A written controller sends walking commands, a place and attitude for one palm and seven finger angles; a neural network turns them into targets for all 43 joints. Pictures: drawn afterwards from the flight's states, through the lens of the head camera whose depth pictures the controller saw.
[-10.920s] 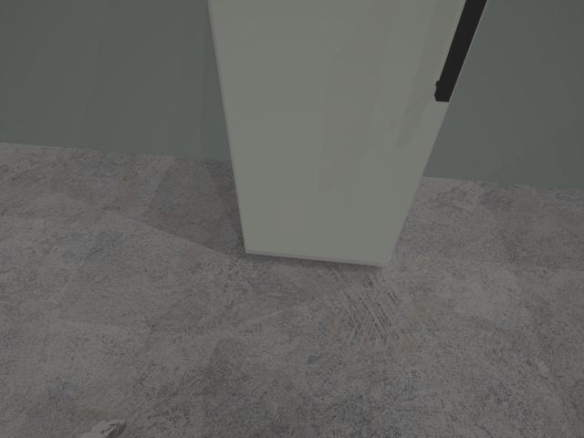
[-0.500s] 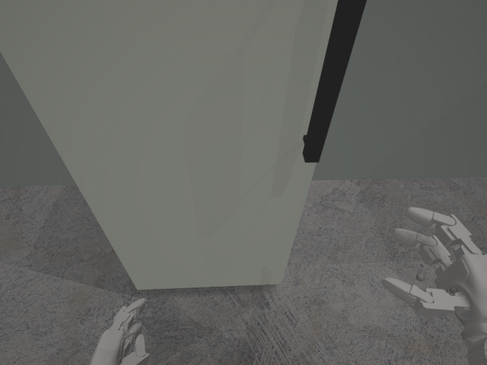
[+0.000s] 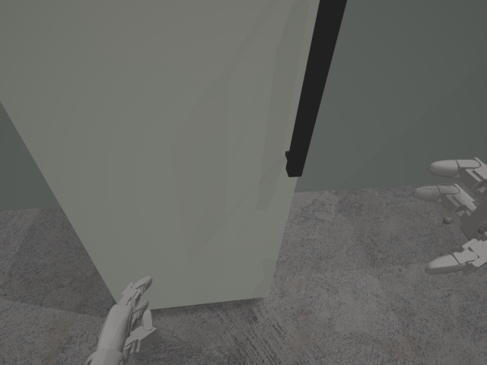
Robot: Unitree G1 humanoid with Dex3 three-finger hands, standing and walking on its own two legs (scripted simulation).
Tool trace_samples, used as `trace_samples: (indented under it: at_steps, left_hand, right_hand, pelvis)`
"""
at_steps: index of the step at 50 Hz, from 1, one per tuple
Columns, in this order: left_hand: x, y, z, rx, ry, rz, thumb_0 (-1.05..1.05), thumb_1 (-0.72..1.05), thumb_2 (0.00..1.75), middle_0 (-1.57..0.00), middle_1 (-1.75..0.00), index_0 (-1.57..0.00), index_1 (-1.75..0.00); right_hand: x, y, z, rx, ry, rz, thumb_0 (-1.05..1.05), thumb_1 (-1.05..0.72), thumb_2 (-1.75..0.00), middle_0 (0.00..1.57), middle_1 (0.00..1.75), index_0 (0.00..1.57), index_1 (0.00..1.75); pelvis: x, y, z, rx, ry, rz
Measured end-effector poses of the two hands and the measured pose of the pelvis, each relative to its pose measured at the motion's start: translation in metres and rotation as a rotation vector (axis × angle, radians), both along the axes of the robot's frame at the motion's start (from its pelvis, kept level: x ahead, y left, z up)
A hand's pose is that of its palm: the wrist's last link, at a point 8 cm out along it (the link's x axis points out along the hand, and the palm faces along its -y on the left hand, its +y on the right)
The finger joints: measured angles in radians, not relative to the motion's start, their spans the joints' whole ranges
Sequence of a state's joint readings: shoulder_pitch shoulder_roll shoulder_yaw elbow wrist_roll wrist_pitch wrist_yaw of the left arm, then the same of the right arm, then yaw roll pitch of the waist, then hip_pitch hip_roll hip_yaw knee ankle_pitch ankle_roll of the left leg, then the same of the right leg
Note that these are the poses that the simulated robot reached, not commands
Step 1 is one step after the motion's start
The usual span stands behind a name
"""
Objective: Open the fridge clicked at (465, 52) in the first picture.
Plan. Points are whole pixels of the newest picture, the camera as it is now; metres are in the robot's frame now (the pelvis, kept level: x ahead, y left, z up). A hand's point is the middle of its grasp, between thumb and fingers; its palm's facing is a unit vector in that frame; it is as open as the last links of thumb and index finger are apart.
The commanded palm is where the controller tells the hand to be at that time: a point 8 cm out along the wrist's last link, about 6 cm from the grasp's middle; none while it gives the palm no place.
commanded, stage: raise the hand to about handle height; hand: right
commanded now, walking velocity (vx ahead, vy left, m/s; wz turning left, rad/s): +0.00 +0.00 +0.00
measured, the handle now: (311, 71) +0.51 -0.11 +0.27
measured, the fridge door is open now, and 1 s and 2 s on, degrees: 0 0 0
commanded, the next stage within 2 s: move the hooked fingers beside the handle in 0.74 s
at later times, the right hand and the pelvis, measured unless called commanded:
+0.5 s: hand (449, 181) +0.29 -0.26 +0.22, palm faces -0.03 +0.99 -0.11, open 14.0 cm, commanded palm +0.25 -0.31 +0.24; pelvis +0.01 +0.01 +0.00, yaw +1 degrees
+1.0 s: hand (452, 175) +0.30 -0.27 +0.23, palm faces -0.01 +0.99 -0.12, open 14.0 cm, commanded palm +0.27 -0.31 +0.24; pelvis +0.01 +0.00 +0.00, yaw +0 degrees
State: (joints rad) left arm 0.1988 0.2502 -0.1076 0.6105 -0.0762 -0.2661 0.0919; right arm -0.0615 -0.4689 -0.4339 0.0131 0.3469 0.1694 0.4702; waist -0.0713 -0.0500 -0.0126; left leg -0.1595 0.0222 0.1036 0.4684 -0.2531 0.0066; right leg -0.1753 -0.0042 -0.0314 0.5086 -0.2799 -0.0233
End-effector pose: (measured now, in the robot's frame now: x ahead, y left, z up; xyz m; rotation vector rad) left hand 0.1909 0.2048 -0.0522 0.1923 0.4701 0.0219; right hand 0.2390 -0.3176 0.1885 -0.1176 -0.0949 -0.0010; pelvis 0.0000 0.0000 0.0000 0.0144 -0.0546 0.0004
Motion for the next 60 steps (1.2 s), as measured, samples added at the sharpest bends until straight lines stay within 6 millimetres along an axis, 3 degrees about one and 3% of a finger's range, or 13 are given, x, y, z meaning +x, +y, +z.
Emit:
trace_samples:
  at_steps: [16, 25, 46, 60]
  left_hand:
    - [-0.003, 0.024, -0.008, -0.007, 0.065, 0.034, 0.02, 0.9, 0.9, -0.2, -0.3, -0.2, -0.3]
    - [-0.002, 0.033, -0.005, 0.005, 0.059, 0.063, 0.02, 0.91, 0.9, -0.2, -0.3, -0.2, -0.3]
    - [0.004, 0.008, -0.007, -0.021, 0.07, 0.025, 0.02, 0.91, 0.9, -0.2, -0.3, -0.2, -0.3]
    - [-0.001, 0.014, -0.007, -0.015, 0.081, 0.062, 0.02, 0.91, 0.9, -0.2, -0.3, -0.2, -0.3]
  right_hand:
    - [0.03, -0.007, 0.059, -0.02, -0.031, 0.012, -0.01, 0.5, -0.3, 0.3, 1.2, 0.3, 1.2]
    - [0.035, 0.0, 0.039, 0.004, 0.023, 0.031, -0.01, 0.5, -0.3, 0.3, 1.2, 0.3, 1.2]
    - [0.035, -0.007, 0.048, -0.006, -0.002, 0.018, -0.01, 0.5, -0.3, 0.3, 1.2, 0.3, 1.2]
    - [0.065, 0.017, 0.046, 0.017, 0.0, 0.046, -0.01, 0.5, -0.3, 0.3, 1.2, 0.3, 1.2]
  pelvis:
    - [0.005, 0.008, 0.002, -0.007, 0.003, 0.005]
    - [0.007, 0.007, 0.001, -0.009, 0.01, 0.016]
    - [0.01, 0.001, 0.003, -0.007, 0.008, 0.007]
    - [0.009, 0.001, 0.003, -0.011, 0.014, 0.011]
